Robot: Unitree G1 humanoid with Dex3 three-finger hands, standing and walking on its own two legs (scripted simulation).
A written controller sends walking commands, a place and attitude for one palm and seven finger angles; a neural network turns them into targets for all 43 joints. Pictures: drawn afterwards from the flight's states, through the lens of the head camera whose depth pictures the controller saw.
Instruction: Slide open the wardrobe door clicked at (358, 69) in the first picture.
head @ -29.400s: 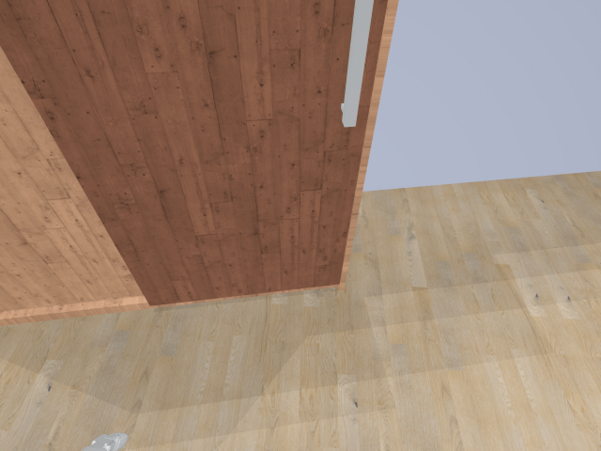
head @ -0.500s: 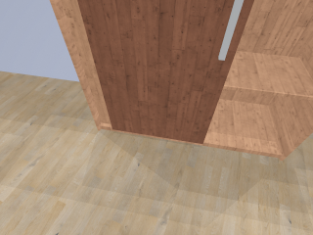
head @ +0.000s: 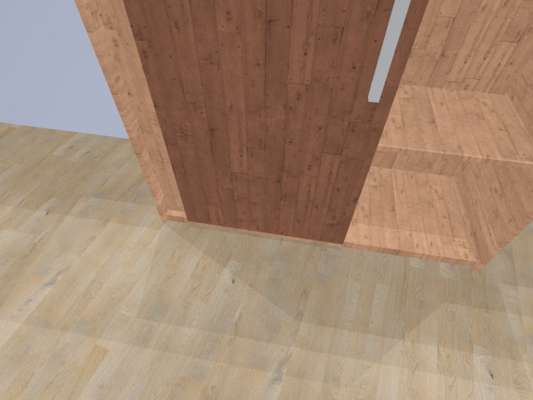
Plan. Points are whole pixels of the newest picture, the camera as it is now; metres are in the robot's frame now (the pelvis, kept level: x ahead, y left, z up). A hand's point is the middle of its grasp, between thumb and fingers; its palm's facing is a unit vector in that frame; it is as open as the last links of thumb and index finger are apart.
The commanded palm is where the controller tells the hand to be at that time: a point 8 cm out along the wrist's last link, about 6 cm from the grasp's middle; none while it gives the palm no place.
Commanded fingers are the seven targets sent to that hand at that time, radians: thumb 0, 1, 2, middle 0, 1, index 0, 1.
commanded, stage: look to check the result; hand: right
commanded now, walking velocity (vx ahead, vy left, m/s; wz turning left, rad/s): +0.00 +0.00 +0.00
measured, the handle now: (392, 27) +0.82 -0.22 +0.19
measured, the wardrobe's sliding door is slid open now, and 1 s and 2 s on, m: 0.57 0.57 0.57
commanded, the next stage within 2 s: stand and wait in 0.02 s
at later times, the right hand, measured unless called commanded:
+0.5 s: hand out of the picture +0.07 -0.23 -0.16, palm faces -0.03 +0.95 -0.30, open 7.4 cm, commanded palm none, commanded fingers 0.00 -0.90 -0.90 0.20 0.30 0.20 0.30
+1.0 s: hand out of the picture +0.09 -0.23 -0.16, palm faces -0.04 +0.94 -0.33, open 7.4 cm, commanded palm none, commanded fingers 0.00 -0.90 -0.90 0.20 0.30 0.20 0.30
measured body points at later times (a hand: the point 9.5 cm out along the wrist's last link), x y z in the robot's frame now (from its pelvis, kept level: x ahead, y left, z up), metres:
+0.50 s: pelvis +0.00 +0.00 +0.00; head +0.02 +0.00 +0.45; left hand +0.06 +0.28 -0.14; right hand +0.07 -0.28 -0.14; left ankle +0.00 +0.13 -0.75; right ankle -0.01 -0.08 -0.75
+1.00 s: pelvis +0.01 +0.01 +0.00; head +0.03 +0.01 +0.45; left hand +0.09 +0.31 -0.13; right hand +0.09 -0.28 -0.13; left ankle +0.00 +0.13 -0.75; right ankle -0.01 -0.08 -0.75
